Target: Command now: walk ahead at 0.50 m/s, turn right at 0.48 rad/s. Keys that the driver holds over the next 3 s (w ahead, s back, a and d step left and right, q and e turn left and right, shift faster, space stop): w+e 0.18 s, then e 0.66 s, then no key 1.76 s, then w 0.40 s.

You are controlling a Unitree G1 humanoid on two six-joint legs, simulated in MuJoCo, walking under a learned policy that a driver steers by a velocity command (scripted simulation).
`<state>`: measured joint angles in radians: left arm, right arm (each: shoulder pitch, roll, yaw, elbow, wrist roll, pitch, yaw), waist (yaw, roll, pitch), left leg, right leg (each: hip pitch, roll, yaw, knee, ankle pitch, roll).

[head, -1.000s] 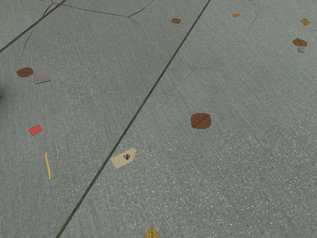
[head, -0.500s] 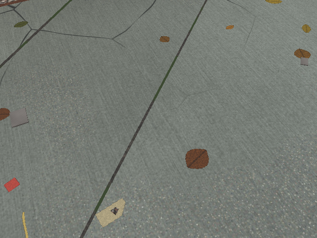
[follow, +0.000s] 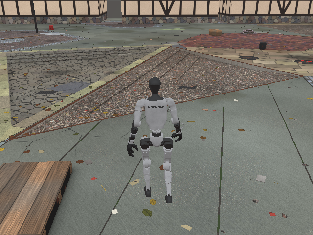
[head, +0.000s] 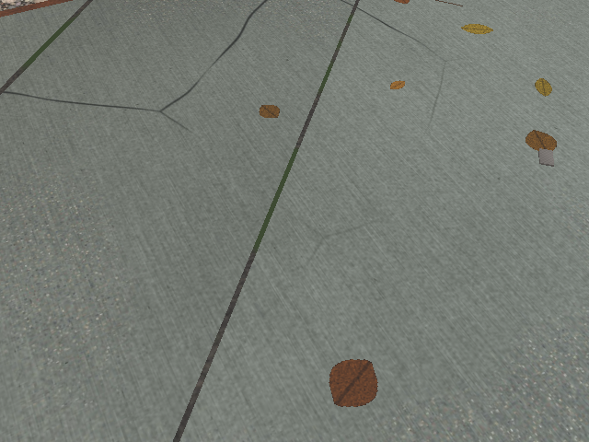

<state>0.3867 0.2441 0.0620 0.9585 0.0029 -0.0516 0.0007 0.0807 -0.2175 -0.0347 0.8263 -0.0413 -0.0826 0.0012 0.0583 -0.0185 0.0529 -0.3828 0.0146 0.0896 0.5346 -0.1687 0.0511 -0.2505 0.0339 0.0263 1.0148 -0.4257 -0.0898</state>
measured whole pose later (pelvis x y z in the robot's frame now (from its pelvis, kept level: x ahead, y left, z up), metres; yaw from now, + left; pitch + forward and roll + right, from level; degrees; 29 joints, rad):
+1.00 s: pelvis +0.26 -0.02 +0.01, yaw -33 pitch +1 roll +1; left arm 0.24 0.28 0.08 0.79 0.02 0.04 0.00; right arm 0.17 -0.26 -0.04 0.77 0.00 0.03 -0.04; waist 0.04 -0.02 0.02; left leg -0.31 -0.04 -0.05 0.62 -0.37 0.01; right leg -0.33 0.17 0.20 0.42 -0.09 -0.07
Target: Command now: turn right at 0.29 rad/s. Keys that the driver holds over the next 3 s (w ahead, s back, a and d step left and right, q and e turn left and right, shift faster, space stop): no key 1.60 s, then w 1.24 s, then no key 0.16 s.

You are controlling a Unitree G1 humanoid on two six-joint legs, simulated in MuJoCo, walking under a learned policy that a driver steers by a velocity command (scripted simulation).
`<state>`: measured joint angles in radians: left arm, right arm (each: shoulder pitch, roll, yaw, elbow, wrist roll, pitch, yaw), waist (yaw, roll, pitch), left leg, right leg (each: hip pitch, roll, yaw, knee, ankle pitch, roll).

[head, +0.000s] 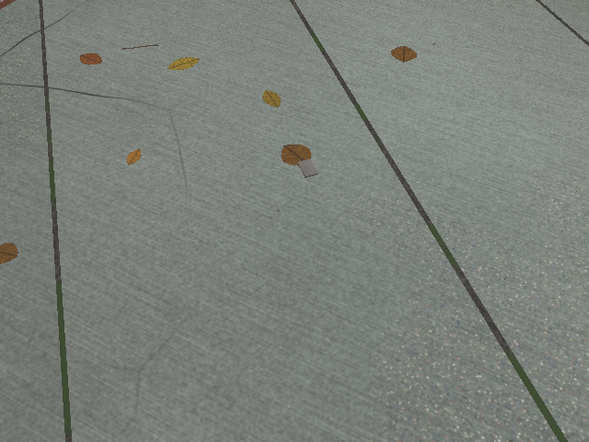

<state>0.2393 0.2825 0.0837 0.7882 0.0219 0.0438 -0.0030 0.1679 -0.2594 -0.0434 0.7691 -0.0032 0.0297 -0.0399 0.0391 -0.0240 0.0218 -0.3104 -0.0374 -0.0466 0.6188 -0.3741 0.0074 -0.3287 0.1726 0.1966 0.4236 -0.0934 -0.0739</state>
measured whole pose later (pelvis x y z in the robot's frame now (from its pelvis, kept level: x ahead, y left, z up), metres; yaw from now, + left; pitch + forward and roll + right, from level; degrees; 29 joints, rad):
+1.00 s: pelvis -0.02 +0.00 +0.01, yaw -2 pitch -2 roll +0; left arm 0.24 0.20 -0.01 1.13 0.01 0.00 0.04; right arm 0.25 -0.21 0.00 1.11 -0.01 0.01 -0.03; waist -0.01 0.01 0.03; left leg -0.17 -0.01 -0.03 0.38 -0.18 0.00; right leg -0.11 0.05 0.06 0.36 -0.22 -0.03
